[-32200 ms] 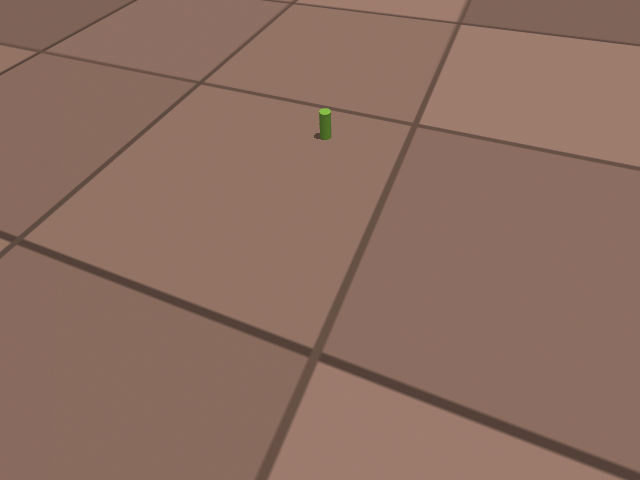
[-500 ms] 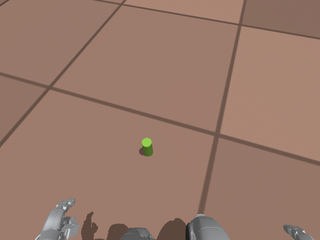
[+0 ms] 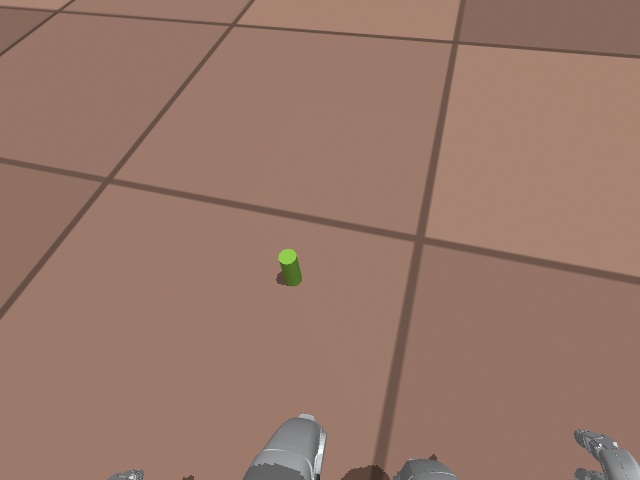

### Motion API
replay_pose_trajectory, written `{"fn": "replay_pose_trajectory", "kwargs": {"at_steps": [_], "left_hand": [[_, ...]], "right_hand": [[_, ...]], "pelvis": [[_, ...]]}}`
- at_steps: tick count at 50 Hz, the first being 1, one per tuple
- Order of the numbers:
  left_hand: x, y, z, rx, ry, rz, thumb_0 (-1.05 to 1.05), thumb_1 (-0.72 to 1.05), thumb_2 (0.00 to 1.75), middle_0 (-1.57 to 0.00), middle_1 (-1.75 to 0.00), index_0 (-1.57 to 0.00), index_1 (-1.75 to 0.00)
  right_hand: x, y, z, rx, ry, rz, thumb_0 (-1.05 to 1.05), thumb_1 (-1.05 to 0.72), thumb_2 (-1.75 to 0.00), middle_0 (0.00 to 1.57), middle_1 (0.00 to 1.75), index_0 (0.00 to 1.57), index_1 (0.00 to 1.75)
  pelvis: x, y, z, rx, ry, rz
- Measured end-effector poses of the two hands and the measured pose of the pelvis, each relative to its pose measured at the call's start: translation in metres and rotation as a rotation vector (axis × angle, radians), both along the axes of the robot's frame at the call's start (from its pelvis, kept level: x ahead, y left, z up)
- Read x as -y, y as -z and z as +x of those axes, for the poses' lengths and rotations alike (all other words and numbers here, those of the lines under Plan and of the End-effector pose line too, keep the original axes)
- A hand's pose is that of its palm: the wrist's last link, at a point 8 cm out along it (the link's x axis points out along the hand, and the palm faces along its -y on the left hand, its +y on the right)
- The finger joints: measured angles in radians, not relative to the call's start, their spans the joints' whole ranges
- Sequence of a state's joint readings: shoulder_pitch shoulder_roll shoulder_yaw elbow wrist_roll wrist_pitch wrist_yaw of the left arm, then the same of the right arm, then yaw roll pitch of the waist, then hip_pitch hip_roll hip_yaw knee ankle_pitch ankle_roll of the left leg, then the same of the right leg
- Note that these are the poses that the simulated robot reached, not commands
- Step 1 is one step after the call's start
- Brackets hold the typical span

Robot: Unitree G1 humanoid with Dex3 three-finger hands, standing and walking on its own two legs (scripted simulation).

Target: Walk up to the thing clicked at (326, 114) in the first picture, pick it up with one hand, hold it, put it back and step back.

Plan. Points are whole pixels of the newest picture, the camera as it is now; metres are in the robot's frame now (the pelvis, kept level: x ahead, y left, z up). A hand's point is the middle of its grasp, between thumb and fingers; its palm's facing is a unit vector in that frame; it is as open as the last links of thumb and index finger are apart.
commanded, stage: step back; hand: left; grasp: from the side
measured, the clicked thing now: (290, 268) +0.77 +0.21 -0.68
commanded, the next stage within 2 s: stand in 1.74 s
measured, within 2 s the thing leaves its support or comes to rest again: neither
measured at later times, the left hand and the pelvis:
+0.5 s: hand out of the picture -0.08 +0.25 -0.15, palm faces -0.01 -0.92 -0.40, open 7.4 cm; pelvis -0.17 -0.03 +0.00, yaw +0 degrees
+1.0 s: hand out of the picture -0.25 +0.24 -0.14, palm faces +0.10 -0.92 -0.39, open 7.4 cm; pelvis -0.29 -0.05 +0.01, yaw +6 degrees
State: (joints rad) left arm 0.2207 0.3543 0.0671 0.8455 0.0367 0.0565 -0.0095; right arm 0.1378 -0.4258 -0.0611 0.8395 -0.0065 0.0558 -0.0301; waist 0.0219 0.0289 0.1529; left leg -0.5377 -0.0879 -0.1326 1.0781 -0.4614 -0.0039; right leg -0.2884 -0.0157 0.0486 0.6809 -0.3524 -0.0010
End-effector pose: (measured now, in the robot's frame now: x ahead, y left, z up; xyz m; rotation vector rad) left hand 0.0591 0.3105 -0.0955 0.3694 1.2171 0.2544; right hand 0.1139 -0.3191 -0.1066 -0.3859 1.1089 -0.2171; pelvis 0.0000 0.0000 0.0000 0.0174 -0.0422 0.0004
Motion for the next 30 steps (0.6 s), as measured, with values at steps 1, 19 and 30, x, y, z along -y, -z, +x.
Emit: {"fn": "replay_pose_trajectory", "kwargs": {"at_steps": [1,19,30], "left_hand": [[0.001,-0.002,-0.005,0.004,-0.002,0.004,0.01,0.90,0.90,-0.21,-0.30,-0.21,-0.30],[0.002,0.008,-0.085,0.105,-0.007,-0.034,0.01,0.90,0.90,-0.20,-0.30,-0.20,-0.30],[0.040,0.010,-0.207,-0.002,0.008,0.000,0.01,0.90,0.90,-0.20,-0.30,-0.20,-0.30]], "right_hand": [[0.001,0.000,-0.010,-0.011,-0.002,0.001,0.01,-0.90,-0.90,0.20,0.30,0.21,0.30],[-0.008,-0.016,-0.140,-0.074,-0.055,-0.027,0.01,-0.90,-0.90,0.21,0.30,0.21,0.30],[0.038,-0.001,-0.192,0.026,-0.032,-0.006,0.01,-0.90,-0.90,0.20,0.30,0.21,0.30]], "pelvis": [[0.000,-0.001,-0.005,-0.002,-0.006,0.004],[0.009,-0.006,-0.127,-0.008,-0.048,-0.040],[0.045,0.005,-0.212,-0.002,-0.005,-0.025]]}}
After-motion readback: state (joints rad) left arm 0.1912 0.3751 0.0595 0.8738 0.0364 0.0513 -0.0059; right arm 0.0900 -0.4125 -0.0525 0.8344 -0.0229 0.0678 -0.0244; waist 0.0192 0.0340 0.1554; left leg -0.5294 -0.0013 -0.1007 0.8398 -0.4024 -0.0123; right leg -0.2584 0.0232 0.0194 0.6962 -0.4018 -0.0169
